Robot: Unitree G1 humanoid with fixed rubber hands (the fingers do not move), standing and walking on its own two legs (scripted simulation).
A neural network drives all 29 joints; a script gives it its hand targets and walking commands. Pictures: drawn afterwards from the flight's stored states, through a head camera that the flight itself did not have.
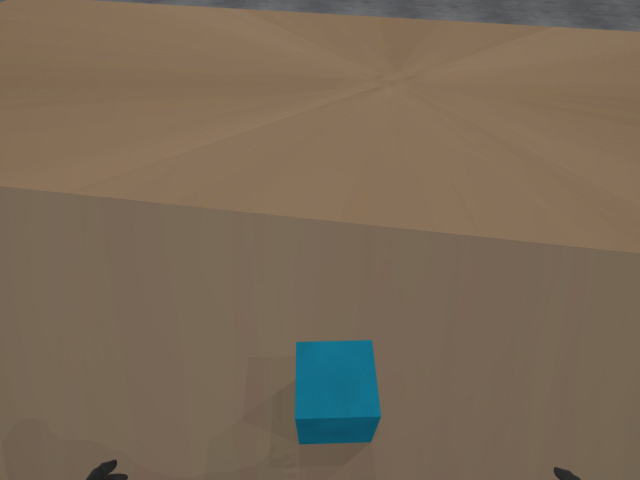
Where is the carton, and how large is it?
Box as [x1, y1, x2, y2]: [295, 340, 380, 443]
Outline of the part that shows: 371,340 296,342 295,421 299,443 360,442 371,440 380,417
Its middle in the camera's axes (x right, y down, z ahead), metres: +0.04 +0.45 +1.11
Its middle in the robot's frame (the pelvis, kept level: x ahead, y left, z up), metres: +0.44 -0.02 -0.66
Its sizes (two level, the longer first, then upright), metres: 0.210 0.200 0.250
